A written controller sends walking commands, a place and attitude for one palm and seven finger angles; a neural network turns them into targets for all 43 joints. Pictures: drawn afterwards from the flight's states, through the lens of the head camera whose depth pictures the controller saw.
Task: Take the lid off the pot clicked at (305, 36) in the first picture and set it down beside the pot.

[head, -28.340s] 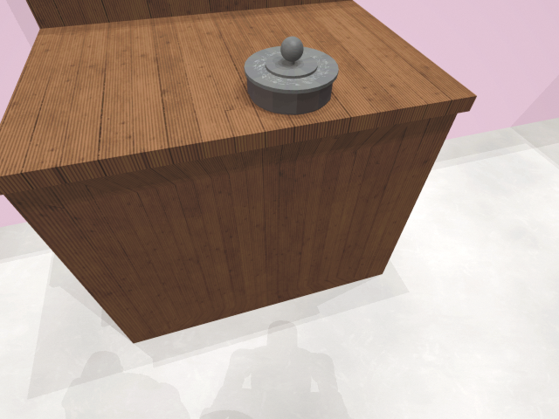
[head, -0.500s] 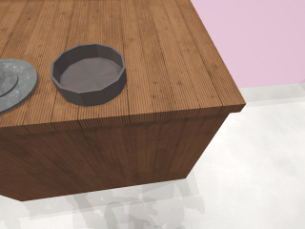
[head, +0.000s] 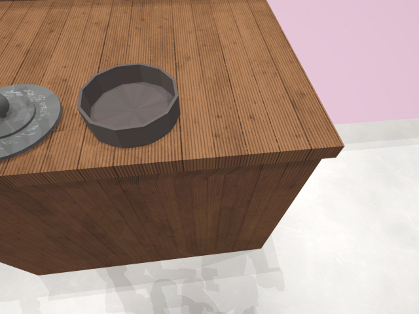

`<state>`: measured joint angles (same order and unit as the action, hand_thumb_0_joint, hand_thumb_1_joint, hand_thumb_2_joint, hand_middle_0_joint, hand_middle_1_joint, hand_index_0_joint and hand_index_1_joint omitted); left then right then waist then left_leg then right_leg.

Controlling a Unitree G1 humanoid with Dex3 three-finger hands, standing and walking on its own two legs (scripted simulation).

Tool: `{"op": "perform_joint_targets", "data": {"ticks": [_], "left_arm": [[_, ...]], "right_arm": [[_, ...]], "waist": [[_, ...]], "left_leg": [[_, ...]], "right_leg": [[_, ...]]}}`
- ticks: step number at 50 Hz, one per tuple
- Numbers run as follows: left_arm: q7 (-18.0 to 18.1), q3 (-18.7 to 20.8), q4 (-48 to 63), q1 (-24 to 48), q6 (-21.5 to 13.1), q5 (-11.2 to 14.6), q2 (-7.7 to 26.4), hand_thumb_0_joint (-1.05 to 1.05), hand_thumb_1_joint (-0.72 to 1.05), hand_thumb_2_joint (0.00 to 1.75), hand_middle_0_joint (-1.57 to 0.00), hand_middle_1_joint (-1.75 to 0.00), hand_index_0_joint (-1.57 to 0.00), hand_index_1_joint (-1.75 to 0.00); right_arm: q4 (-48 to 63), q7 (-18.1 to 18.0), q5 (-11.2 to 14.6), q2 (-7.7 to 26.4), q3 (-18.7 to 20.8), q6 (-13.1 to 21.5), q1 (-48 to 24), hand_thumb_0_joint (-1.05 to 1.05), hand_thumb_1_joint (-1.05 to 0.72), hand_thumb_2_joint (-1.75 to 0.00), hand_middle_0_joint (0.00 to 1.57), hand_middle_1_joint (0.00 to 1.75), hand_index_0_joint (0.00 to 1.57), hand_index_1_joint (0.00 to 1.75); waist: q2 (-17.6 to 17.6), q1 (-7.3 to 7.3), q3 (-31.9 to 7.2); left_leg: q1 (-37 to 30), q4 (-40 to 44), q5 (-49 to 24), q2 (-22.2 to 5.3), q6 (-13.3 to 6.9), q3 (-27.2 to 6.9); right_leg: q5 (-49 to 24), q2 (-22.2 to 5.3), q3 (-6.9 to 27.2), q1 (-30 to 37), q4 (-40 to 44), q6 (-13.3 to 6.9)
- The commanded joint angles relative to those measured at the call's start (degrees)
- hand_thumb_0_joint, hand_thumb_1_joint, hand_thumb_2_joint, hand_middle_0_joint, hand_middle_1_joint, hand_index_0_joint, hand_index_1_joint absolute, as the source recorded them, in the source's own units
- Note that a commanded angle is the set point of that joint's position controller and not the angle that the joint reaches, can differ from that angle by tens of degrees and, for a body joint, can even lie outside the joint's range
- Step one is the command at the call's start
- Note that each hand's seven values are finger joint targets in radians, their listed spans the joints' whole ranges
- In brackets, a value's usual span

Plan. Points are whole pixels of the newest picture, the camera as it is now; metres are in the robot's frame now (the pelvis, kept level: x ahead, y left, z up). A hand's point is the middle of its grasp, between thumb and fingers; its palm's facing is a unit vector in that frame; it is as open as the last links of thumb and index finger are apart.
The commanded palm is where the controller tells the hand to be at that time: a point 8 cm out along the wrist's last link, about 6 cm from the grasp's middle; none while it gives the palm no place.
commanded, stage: draw the hand back to the body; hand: left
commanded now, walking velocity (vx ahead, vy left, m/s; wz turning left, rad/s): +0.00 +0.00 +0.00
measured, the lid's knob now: out of the picture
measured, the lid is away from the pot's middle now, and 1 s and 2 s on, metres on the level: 0.25 0.25 0.25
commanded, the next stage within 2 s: step back with the hand held close in 1.94 s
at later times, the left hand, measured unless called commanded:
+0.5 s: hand out of the picture +0.41 +0.28 +0.32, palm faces +0.50 -0.83 -0.24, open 10.7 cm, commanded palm +0.34 +0.32 +0.33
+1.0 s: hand out of the picture +0.30 +0.25 +0.32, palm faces +0.56 -0.81 -0.19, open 8.5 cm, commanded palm +0.25 +0.28 +0.31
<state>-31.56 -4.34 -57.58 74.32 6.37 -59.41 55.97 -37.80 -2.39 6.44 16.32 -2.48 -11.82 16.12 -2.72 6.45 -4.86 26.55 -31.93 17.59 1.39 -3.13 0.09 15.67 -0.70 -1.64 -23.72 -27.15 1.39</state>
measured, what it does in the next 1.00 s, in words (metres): stands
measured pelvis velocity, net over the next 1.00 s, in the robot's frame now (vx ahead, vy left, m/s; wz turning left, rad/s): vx -0.01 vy -0.04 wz -0.01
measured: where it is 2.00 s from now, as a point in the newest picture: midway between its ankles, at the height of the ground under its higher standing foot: outside the picture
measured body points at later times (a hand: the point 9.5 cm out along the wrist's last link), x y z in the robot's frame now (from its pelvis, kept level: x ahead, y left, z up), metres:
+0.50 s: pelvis +0.00 -0.02 +0.01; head +0.02 -0.02 +0.46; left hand +0.38 +0.32 +0.33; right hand +0.12 -0.27 -0.09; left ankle -0.03 +0.08 -0.73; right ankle -0.04 -0.14 -0.73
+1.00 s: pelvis -0.01 -0.04 +0.01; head -0.02 -0.06 +0.46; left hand +0.27 +0.29 +0.33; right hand +0.17 -0.28 -0.08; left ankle -0.03 +0.08 -0.73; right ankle -0.04 -0.14 -0.73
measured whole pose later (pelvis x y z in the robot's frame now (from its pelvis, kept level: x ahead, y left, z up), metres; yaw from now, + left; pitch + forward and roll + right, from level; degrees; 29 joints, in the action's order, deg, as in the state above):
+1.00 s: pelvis -0.01 -0.04 +0.01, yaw -1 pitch -1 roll +0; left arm 4.0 27.2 -1.8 19.8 -5.2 4.3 29.8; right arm -38.9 -3.2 2.1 14.3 -2.0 1.6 9.2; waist -2.9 -2.3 -0.7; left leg 7.0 -22.4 14.0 -1.3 0.2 0.3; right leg 13.1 2.0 -1.3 -5.8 -20.2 -1.7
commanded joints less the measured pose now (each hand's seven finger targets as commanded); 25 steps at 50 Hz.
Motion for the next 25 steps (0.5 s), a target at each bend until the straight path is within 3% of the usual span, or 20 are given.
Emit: {"op": "perform_joint_targets", "data": {"ticks": [1, 3, 4, 5, 6, 8, 9, 10, 11, 13, 14, 16, 18, 21, 22, 23, 24, 25], "left_arm": [[2.56, 6.31, 18.15, 21.27, 0.35, 0.88, 16.28, 0.00, -0.14, 0.91, -0.49, -0.59, -0.49, -0.59], [2.44, 6.75, 18.86, 15.96, 0.59, 2.23, 15.46, 0.00, -0.14, 0.91, -0.49, -0.59, -0.49, -0.59], [2.59, 8.88, 18.76, 14.43, 0.82, 1.98, 17.53, 0.00, -0.14, 0.91, -0.49, -0.59, -0.49, -0.59], [2.44, 7.13, 17.57, 13.09, 0.96, 2.40, 15.32, 0.00, -0.14, 0.91, -0.49, -0.59, -0.49, -0.59], [2.33, 7.63, 19.33, 12.21, 1.18, 2.96, 15.49, 0.00, -0.14, 0.91, -0.49, -0.59, -0.49, -0.59], [2.50, 7.60, 25.89, 12.21, 1.59, 3.97, 15.13, 0.00, -0.14, 0.91, -0.49, -0.59, -0.49, -0.59], [12.86, 24.85, 38.02, 22.39, -6.25, 39.44, 7.67, 0.00, -0.14, 0.91, -0.49, -0.59, -0.49, -0.59], [18.00, 22.17, 31.14, 12.26, -7.87, 41.27, 6.43, 0.00, -0.14, 0.91, -0.49, -0.59, -0.49, -0.59], [20.76, 20.79, 29.53, 7.56, -8.15, 42.45, 2.62, 0.00, -0.14, 0.91, -0.49, -0.59, -0.49, -0.59], [24.63, 25.35, 26.33, 0.96, -9.05, 51.09, 2.17, 0.00, -0.14, 0.91, -0.49, -0.59, -0.49, -0.59], [26.63, 28.20, 28.45, 0.22, -9.81, 52.33, 4.91, 0.00, -0.14, 0.91, -0.49, -0.59, -0.49, -0.59], [29.20, 28.43, 31.83, -0.44, -10.99, 54.98, 2.95, 0.00, -0.09, 0.91, -0.47, -0.58, -0.47, -0.58], [30.98, 28.30, 36.88, 0.81, -12.19, 57.28, 1.18, 0.00, -0.04, 0.91, -0.46, -0.56, -0.46, -0.56], [33.58, 31.38, 47.12, -1.05, -13.99, 58.94, 1.50, 0.00, 0.04, 0.91, -0.44, -0.54, -0.44, -0.54], [34.27, 32.57, 50.06, -2.15, -14.43, 59.24, 1.91, 0.00, 0.07, 0.91, -0.43, -0.53, -0.43, -0.53], [34.60, 32.88, 50.13, -4.58, -14.66, 59.76, 1.20, 0.00, 0.09, 0.91, -0.42, -0.53, -0.42, -0.53], [35.04, 32.96, 50.21, -6.40, -14.71, 60.20, 0.00, 0.00, 0.12, 0.91, -0.42, -0.52, -0.42, -0.52], [35.49, 34.13, 47.10, -10.39, -14.30, 60.48, -0.24, 0.00, 0.15, 0.91, -0.41, -0.51, -0.41, -0.51]], "right_arm": [[7.36, -0.18, -0.31, 8.93, 3.10, 1.17, -0.01, 0.00, -0.90, -0.90, 0.20, 0.30, 0.20, 0.30], [8.03, -0.05, 0.15, 9.15, 3.03, 1.15, -0.94, 0.00, -0.90, -0.90, 0.20, 0.30, 0.20, 0.30], [8.20, 0.09, -0.11, 8.89, 2.84, 0.98, -1.00, 0.00, -0.90, -0.90, 0.20, 0.30, 0.20, 0.30], [8.47, -0.04, 0.08, 8.82, 2.68, 0.92, -1.60, 0.00, -0.90, -0.90, 0.20, 0.30, 0.20, 0.30], [8.82, -0.04, 0.12, 8.84, 2.63, 0.71, -2.07, 0.00, -0.90, -0.90, 0.20, 0.30, 0.20, 0.30], [9.70, 0.06, 0.40, 9.10, 2.83, 0.71, -3.95, 0.00, -0.90, -0.90, 0.20, 0.30, 0.20, 0.30], [15.49, 0.13, -0.71, 6.25, 3.95, 4.85, 5.60, 0.00, -0.90, -0.90, 0.20, 0.30, 0.20, 0.30], [13.89, -0.24, -1.17, 7.08, 2.70, 5.69, 3.13, 0.00, -0.90, -0.90, 0.20, 0.30, 0.20, 0.30], [13.90, -0.54, -1.26, 6.75, 2.48, 5.77, 1.73, 0.00, -0.90, -0.90, 0.20, 0.30, 0.20, 0.30], [12.80, -1.42, -1.47, 8.44, 2.92, 6.23, 1.37, 0.00, -0.90, -0.90, 0.20, 0.30, 0.20, 0.30], [12.45, -1.56, -1.67, 8.26, 2.75, 6.38, 1.60, 0.00, -0.90, -0.90, 0.20, 0.30, 0.20, 0.30], [12.03, -1.79, -2.09, 7.85, 2.58, 7.15, 0.10, 0.00, -0.90, -0.90, 0.20, 0.30, 0.20, 0.30], [11.24, -1.75, -2.37, 7.71, 2.47, 8.60, -1.62, 0.00, -0.90, -0.90, 0.20, 0.30, 0.20, 0.30], [11.21, -1.03, -3.08, 7.03, 2.60, 11.22, -3.41, 0.00, -0.90, -0.90, 0.20, 0.30, 0.20, 0.30], [11.05, -0.82, -3.33, 6.99, 2.72, 11.99, -3.76, 0.00, -0.90, -0.90, 0.20, 0.30, 0.20, 0.30], [10.46, -0.82, -3.56, 7.15, 2.74, 12.47, -4.25, 0.00, -0.90, -0.90, 0.20, 0.30, 0.20, 0.30], [9.87, -0.74, -3.65, 7.05, 2.83, 12.93, -4.50, 0.00, -0.90, -0.90, 0.20, 0.30, 0.20, 0.30], [9.04, -0.74, -3.85, 7.22, 3.10, 13.06, -4.10, 0.00, -0.90, -0.90, 0.20, 0.30, 0.20, 0.30]], "waist": [[-6.45, -2.54, -26.60], [-6.00, -2.77, -24.36], [-4.64, -3.41, -24.27], [-3.16, -2.84, -21.18], [-2.00, -3.25, -20.89], [-5.09, -3.51, -22.95], [-5.79, -1.47, -20.92], [-5.00, -2.52, -19.18], [-2.10, -2.62, -16.43], [2.97, -3.11, -13.16], [2.66, -3.84, -13.46], [-0.06, -4.04, -12.62], [-6.68, -4.20, -12.13], [-14.40, -5.52, -15.96], [-14.78, -5.84, -18.04], [-13.03, -5.94, -16.94], [-10.58, -5.84, -16.00], [-5.64, -5.98, -14.81]], "left_leg": [[-22.11, -1.15, -44.53, -0.58, -0.60, -2.97], [-22.05, -0.95, -45.69, -0.61, -0.73, -2.71], [-20.33, -0.65, -42.94, -0.64, -0.72, -2.43], [-18.82, -0.16, -40.02, -0.53, -0.86, -2.18], [-18.18, 0.70, -37.28, -0.56, -0.90, -1.85], [-20.78, 0.61, -40.82, -0.57, -1.06, -2.35], [-28.60, 0.30, -37.42, -2.86, 0.67, -1.09], [-31.11, 0.94, -35.60, -3.90, 1.24, -3.97], [-30.03, 2.73, -31.73, -4.76, 1.72, -5.28], [-24.62, 4.09, -22.89, -3.93, 0.61, -2.52], [-22.22, 4.57, -20.64, -3.42, 0.46, -1.49], [-20.27, 5.63, -19.13, -2.87, 0.76, -0.20], [-21.77, 6.21, -19.98, -3.00, 1.12, 0.09], [-27.27, 6.68, -28.55, -3.56, 2.24, -1.44], [-28.60, 6.48, -32.04, -3.60, 2.43, -1.58], [-28.15, 6.33, -33.48, -3.78, 2.29, -1.41], [-27.38, 6.83, -33.21, -3.89, 2.23, -1.21], [-25.41, 7.19, -31.52, -3.78, 1.84, -0.69]], "right_leg": [[-20.18, 2.78, -1.42, 6.66, -0.32, -2.61], [-21.06, 2.74, -1.51, 7.13, 0.08, -2.82], [-20.37, 2.57, -1.23, 8.30, -0.17, -2.50], [-19.62, 2.60, -1.61, 7.38, 0.20, -2.59], [-19.15, 2.43, -1.63, 8.52, 0.50, -2.52], [-20.34, 2.23, -1.44, 9.14, 0.51, -2.97], [-17.21, 1.97, -1.94, 4.29, 1.79, -3.96], [-12.63, 2.25, -1.28, 3.33, 1.69, -4.25], [-9.97, 2.44, -1.62, 2.32, 2.06, -4.25], [-10.71, 2.41, -1.11, 6.69, 4.33, -4.06], [-13.37, 1.84, -0.58, 10.08, 4.12, -3.89], [-16.12, 1.40, -0.54, 13.20, 4.43, -3.98], [-16.39, 1.29, -0.05, 13.78, 5.28, -4.18], [-18.90, 1.42, 0.09, 15.33, 5.49, -4.34], [-20.94, 1.46, 0.08, 16.70, 5.31, -4.28], [-21.67, 1.72, -0.07, 16.98, 5.40, -4.15], [-22.26, 1.69, -0.18, 17.41, 5.47, -3.95], [-22.82, 1.79, -0.34, 18.54, 5.54, -3.77]]}}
